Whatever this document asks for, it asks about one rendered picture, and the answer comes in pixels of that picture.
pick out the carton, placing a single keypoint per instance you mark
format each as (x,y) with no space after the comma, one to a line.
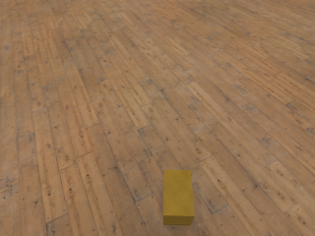
(178,203)

